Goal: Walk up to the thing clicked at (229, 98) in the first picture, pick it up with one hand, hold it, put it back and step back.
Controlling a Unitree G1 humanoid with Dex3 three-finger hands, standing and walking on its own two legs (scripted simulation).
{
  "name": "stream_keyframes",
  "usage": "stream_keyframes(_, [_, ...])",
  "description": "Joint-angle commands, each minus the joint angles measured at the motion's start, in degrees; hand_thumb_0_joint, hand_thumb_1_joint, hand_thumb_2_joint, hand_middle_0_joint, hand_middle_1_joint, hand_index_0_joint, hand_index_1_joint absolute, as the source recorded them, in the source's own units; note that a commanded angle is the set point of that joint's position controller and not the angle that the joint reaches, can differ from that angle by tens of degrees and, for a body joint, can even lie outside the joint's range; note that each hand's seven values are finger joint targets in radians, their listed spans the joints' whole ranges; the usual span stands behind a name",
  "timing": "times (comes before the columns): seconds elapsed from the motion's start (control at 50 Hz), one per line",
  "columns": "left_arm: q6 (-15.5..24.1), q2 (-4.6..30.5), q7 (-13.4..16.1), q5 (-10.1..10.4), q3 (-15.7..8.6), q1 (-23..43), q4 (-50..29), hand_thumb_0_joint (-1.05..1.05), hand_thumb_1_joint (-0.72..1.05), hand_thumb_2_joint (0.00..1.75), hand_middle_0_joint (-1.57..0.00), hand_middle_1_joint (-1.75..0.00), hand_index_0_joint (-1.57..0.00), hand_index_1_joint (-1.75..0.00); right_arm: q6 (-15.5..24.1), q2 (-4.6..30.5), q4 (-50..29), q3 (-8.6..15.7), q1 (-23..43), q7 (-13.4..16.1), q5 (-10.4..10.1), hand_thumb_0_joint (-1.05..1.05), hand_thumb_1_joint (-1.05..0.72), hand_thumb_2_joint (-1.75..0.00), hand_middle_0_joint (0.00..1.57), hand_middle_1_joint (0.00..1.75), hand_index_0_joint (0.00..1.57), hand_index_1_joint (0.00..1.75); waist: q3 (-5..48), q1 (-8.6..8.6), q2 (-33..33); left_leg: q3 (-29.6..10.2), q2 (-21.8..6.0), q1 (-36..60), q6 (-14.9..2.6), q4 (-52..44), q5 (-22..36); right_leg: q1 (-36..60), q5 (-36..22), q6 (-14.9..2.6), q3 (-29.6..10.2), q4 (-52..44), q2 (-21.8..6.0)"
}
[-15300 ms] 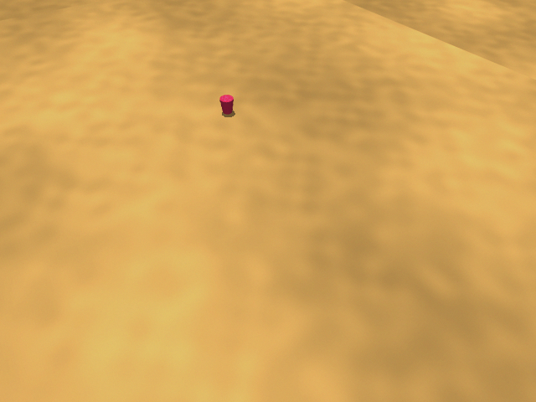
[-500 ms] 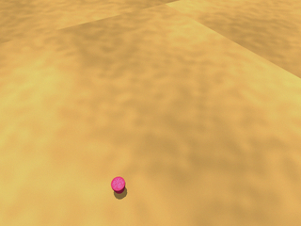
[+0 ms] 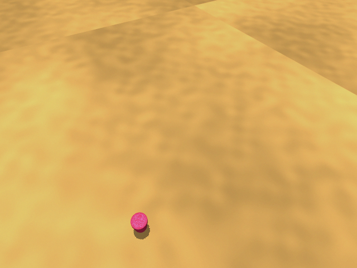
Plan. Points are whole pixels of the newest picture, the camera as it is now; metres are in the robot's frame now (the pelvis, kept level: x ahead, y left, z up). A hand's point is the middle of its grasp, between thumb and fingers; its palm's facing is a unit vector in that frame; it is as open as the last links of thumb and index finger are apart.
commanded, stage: stand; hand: left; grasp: from above
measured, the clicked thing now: (140, 223) +0.45 +0.20 -0.73
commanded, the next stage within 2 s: rise first in 0.20 s
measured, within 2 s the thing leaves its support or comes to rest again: neither
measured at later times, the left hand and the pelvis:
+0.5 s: hand out of the picture +0.15 +0.25 -0.17, palm faces +0.03 -0.94 -0.33, open 8.5 cm; pelvis -0.01 +0.00 -0.02, yaw +0 degrees
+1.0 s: hand out of the picture +0.14 +0.26 -0.22, palm faces -0.12 -0.90 -0.43, open 14.0 cm; pelvis +0.00 +0.01 -0.08, yaw -1 degrees
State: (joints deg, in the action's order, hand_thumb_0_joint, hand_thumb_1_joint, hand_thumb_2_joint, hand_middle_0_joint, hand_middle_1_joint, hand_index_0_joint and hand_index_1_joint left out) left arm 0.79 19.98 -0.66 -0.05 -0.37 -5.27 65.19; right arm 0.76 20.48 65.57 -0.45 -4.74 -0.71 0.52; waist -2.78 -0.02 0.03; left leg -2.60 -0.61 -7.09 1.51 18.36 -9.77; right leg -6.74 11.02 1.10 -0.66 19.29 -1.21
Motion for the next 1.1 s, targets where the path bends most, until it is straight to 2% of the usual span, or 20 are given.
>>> stream_keyframes(0.0, [1.07,12.21,1.02,-0.30,-2.05,2.10,-3.44,0.00,0.90,0.90,-0.20,-0.30,-0.20,-0.30,1.02,12.36,-3.12,2.62,2.48,1.08,-0.18,0.00,-0.90,-0.90,0.20,0.30,0.20,0.30,5.75,0.04,-0.73,-3.88,-6.48,1.29,-2.24,-1.82,10.18,1.85,-9.47,-1.88,-3.99,-2.54,-6.08])
stream_keyframes(0.1, [1.06,12.47,1.06,-0.21,-2.03,1.84,-3.27,0.00,0.90,0.90,-0.20,-0.30,-0.20,-0.30,0.86,12.09,-3.01,2.50,2.36,0.93,-0.24,0.00,-0.90,-0.90,0.20,0.30,0.20,0.30,4.17,-0.09,0.10,-4.01,-5.96,0.67,-2.12,-2.54,6.64,0.57,-6.57,-1.64,-4.01,-3.51,-5.77])
stream_keyframes(0.26, [1.07,12.61,1.18,-0.21,-2.19,1.66,-3.09,0.00,0.90,0.90,-0.20,-0.30,-0.20,-0.30,0.83,12.03,-3.16,2.42,1.49,1.10,-0.24,0.00,-0.90,-0.90,0.20,0.30,0.20,0.30,4.93,-0.08,0.10,-3.60,-5.90,1.03,-2.20,-1.96,9.79,2.17,-10.06,-1.76,-3.93,-2.91,-6.09])
stream_keyframes(0.28, [1.03,12.73,1.15,-0.05,-2.21,1.74,-3.07,0.00,0.82,0.98,-0.12,-0.38,-0.12,-0.38,0.84,11.79,-3.11,2.29,1.40,1.07,-0.25,0.00,-0.89,-0.90,0.20,0.30,0.20,0.30,4.40,-0.12,0.24,-3.90,-6.07,0.77,-2.00,-2.45,9.49,2.10,-9.04,-1.87,-3.81,-2.80,-5.97])
stream_keyframes(0.3, [6.60,2.85,1.79,2.22,-2.46,21.84,-23.18,0.00,0.74,1.00,-0.18,-0.46,-0.13,-0.46,3.81,2.20,-19.74,0.65,-0.34,2.16,-3.60,0.00,-0.97,-0.92,0.20,0.30,0.20,0.30,1.97,-6.69,-1.76,4.46,1.16,-5.01,-1.61,2.26,0.54,-11.44,-5.09,-1.19,1.35,0.58,0.99])
stream_keyframes(0.32, [6.06,5.87,2.18,1.95,-3.67,26.01,-19.26,0.00,0.66,0.97,-0.19,-0.52,-0.14,-0.54,3.80,3.82,-16.35,0.87,-3.46,2.71,-3.67,0.00,-0.93,-0.91,0.20,0.30,0.20,0.30,4.42,-4.78,-0.84,4.23,1.55,-5.11,-1.71,3.18,-0.77,-8.84,-3.40,-1.09,1.74,1.38,0.79])
stream_keyframes(0.34, [4.02,11.08,2.17,0.51,-7.06,15.04,-8.59,0.00,0.58,0.96,-0.19,-0.59,-0.15,-0.62,3.17,6.18,-16.53,2.31,-5.51,3.31,-3.77,0.00,-0.93,-0.91,0.20,0.30,0.20,0.30,2.54,-3.34,2.85,3.96,0.93,-7.40,-1.87,4.37,-0.68,-9.16,-2.22,-1.26,2.41,2.01,1.55])
stream_keyframes(0.36, [2.91,12.71,1.42,-0.86,-8.45,13.51,-5.64,0.00,0.50,0.95,-0.18,-0.66,-0.15,-0.69,3.02,5.93,-17.35,3.05,-6.30,3.34,-3.26,0.00,-0.93,-0.91,0.20,0.30,0.20,0.30,5.38,-2.76,3.66,3.75,1.32,-9.49,-2.04,6.95,0.33,-9.83,-2.66,-1.28,2.38,3.86,1.26])
stream_keyframes(0.4, [2.67,14.16,0.12,-3.16,-10.15,16.20,-7.39,0.00,0.34,0.94,-0.13,-0.82,-0.14,-0.81,3.51,5.54,-20.00,4.40,-7.14,3.46,-2.16,0.00,-0.92,-0.91,0.20,0.30,0.20,0.30,11.93,-1.59,2.34,3.42,1.43,-10.42,-2.00,11.37,3.06,-10.92,-5.95,-1.33,1.75,8.98,1.13])
stream_keyframes(0.46, [0.30,12.73,-0.41,-6.07,-12.46,3.84,-7.88,0.00,0.10,0.95,-0.09,-0.97,-0.11,-0.95,3.77,4.80,-24.27,5.69,-9.15,2.69,-1.38,0.00,-0.93,-0.91,0.20,0.30,0.20,0.30,17.40,1.97,-2.44,3.87,2.52,-13.34,-1.35,14.98,6.78,-9.55,-8.46,-1.88,1.37,13.41,0.99])
stream_keyframes(0.64, [-10.50,8.43,0.91,-8.85,-10.68,2.83,-19.46,0.00,-0.52,0.99,-0.07,-1.04,-0.06,-1.05,4.60,3.31,-33.62,5.58,-7.25,1.57,-2.07,0.00,-0.90,-0.90,0.20,0.30,0.20,0.30,13.04,-0.78,1.24,2.76,1.31,-22.35,-1.57,20.74,-2.69,-20.64,2.82,-1.63,2.34,18.17,2.30])
stream_keyframes(0.76, [-9.76,8.46,1.51,-10.65,-10.90,2.47,-35.06,0.00,-0.56,0.98,-0.08,-1.05,-0.07,-1.06,6.99,2.30,-37.06,6.00,-8.73,1.72,-1.66,0.00,-0.91,-0.91,0.20,0.30,0.20,0.30,19.17,-1.16,-3.42,2.43,0.70,-26.04,-1.39,28.71,-2.28,-27.98,2.36,-1.69,1.82,27.40,2.11])
stream_keyframes(0.78, [-10.29,8.42,1.76,-11.05,-11.48,-1.26,-33.20,0.00,-0.56,0.98,-0.07,-1.06,-0.07,-1.07,7.23,1.72,-37.35,5.50,-8.46,1.79,-1.55,0.00,-0.90,-0.91,0.20,0.30,0.20,0.30,20.06,-1.21,-3.34,2.05,0.50,-26.77,-1.34,29.59,-1.50,-28.60,1.71,-1.78,1.88,28.54,2.11])
stream_keyframes(0.8, [-10.07,7.94,1.67,-11.03,-10.14,1.32,-41.01,0.00,-0.56,1.00,-0.07,-1.06,-0.06,-1.07,7.59,2.11,-38.50,6.12,-8.26,2.05,-1.61,0.00,-0.89,-0.90,0.20,0.30,0.20,0.30,21.12,-1.44,-4.53,2.04,0.47,-26.49,-1.37,30.47,-0.91,-29.46,1.07,-1.83,1.98,29.18,2.02])
stream_keyframes(0.82, [-11.31,7.70,1.83,-11.52,-11.25,-4.93,-34.95,0.00,-0.55,0.99,-0.06,-1.06,-0.05,-1.07,7.60,2.15,-37.92,5.92,-8.95,2.20,-1.56,0.00,-0.88,-0.90,0.20,0.30,0.20,0.30,20.38,-1.66,-1.96,1.75,0.32,-27.65,-1.45,30.99,-1.27,-29.73,1.62,-1.72,2.08,29.72,2.18])
stream_keyframes(0.86, [-11.68,8.67,1.87,-11.79,-10.95,-3.26,-44.13,0.00,-0.55,1.01,-0.06,-1.04,-0.05,-1.06,8.09,2.26,-39.32,6.21,-8.47,2.31,-1.35,0.00,-0.88,-0.90,0.20,0.30,0.20,0.30,22.13,-0.99,-4.31,1.70,0.34,-28.47,-1.42,32.59,-0.43,-30.42,1.01,-1.83,2.09,31.11,2.04])
stream_keyframes(0.88, [-12.95,7.34,2.01,-12.04,-10.80,-8.22,-39.16,0.00,-0.54,0.99,-0.06,-1.06,-0.06,-1.06,8.11,1.74,-38.57,5.61,-8.64,2.32,-1.36,0.00,-0.88,-0.90,0.20,0.30,0.20,0.30,20.37,-1.39,-3.17,1.47,0.19,-29.59,-1.34,32.68,-1.69,-31.44,2.55,-1.84,2.23,31.62,2.25])
stream_keyframes(0.9, [-13.01,7.14,1.87,-12.23,-9.69,-6.00,-45.79,0.00,-0.55,0.99,-0.06,-1.05,-0.06,-1.06,8.46,1.96,-40.22,6.04,-7.94,2.45,-1.31,0.00,-0.89,-0.90,0.20,0.30,0.20,0.30,21.39,-1.52,-3.91,1.41,0.04,-29.95,-1.45,33.63,-0.91,-32.36,1.76,-1.86,2.39,32.21,2.29])
stream_keyframes(0.92, [-13.96,7.58,2.07,-12.60,-10.62,-9.54,-42.63,0.00,-0.55,0.99,-0.06,-1.05,-0.05,-1.06,8.35,1.84,-39.25,5.84,-9.12,2.58,-1.16,0.00,-0.88,-0.90,0.20,0.30,0.20,0.30,21.78,-2.08,-3.40,1.42,0.19,-30.63,-1.55,34.41,-1.68,-32.67,2.23,-1.76,2.18,32.51,2.18])
stream_keyframes(1.08, [-15.59,6.79,2.72,-14.07,-9.69,-12.76,-51.19,0.00,-0.54,0.97,-0.06,-1.06,-0.07,-1.06,9.73,1.09,-42.02,5.46,-7.96,2.91,-0.75,0.00,-0.91,-0.91,0.20,0.30,0.20,0.30,24.91,-2.01,-4.33,1.17,0.06,-34.93,-1.65,40.57,1.49,-37.16,0.37,-1.95,2.62,38.23,2.23])
